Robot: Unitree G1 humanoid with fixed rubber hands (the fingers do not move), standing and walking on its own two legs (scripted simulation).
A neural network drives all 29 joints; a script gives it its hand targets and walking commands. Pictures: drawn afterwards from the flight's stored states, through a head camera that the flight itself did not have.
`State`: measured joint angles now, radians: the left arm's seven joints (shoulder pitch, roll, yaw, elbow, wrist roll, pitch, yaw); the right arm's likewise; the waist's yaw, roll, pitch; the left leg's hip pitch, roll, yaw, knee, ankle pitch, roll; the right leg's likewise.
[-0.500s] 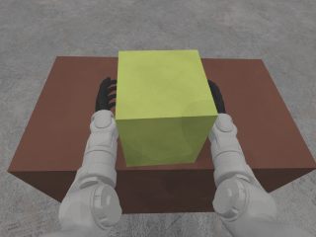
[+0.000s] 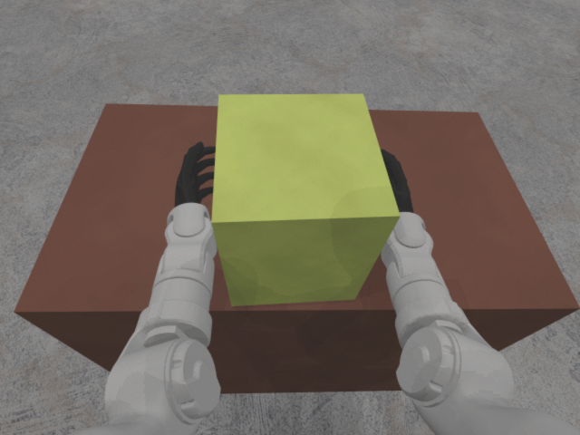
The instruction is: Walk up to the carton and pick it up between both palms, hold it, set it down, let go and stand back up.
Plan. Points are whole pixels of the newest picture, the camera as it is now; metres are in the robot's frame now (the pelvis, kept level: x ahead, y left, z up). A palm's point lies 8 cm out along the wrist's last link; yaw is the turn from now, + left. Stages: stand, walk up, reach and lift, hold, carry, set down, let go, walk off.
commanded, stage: reach and lift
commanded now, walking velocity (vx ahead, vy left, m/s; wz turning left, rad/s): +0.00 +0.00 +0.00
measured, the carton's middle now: (293, 206) +0.43 +0.00 +0.05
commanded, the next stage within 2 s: none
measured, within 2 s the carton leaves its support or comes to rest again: leaves its support in 0.12 s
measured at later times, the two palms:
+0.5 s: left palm (189, 186) +0.42 +0.14 +0.11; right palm (404, 195) +0.42 -0.14 +0.10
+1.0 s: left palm (177, 187) +0.40 +0.15 +0.13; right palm (408, 194) +0.40 -0.14 +0.13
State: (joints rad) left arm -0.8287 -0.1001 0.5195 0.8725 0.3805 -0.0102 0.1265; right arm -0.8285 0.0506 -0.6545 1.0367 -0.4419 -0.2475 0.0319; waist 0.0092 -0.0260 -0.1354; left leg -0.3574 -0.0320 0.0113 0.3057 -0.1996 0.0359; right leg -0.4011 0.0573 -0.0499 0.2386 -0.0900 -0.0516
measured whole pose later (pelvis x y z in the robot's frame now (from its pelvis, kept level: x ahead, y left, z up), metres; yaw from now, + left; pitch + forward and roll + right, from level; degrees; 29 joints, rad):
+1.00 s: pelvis -0.01 -0.01 +0.00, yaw +1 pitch +9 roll -1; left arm -0.84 -0.06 0.44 0.86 0.33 0.09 0.14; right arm -0.84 0.01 -0.51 1.13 -0.30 -0.26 -0.04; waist -0.01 -0.05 -0.18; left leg -0.28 -0.03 0.00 0.32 -0.20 0.03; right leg -0.31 0.06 -0.07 0.22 -0.08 -0.06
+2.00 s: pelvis -0.04 +0.02 +0.00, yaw +2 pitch -7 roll -2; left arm -0.84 -0.03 0.35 0.56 0.31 0.57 0.12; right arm -0.86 -0.02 -0.23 0.91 0.04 0.16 -0.08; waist -0.09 -0.05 -0.03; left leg -0.01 -0.05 -0.01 0.36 -0.22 0.06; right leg -0.03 0.04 -0.08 0.24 -0.10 -0.03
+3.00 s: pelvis -0.05 +0.00 +0.00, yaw +2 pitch -7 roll -1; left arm -0.81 -0.01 0.35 0.36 0.29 0.72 0.06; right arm -0.87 -0.05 -0.09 0.71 0.19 0.34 -0.17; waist -0.12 -0.04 -0.03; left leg -0.03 -0.04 -0.02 0.38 -0.22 0.05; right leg -0.04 0.05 -0.08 0.26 -0.10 -0.04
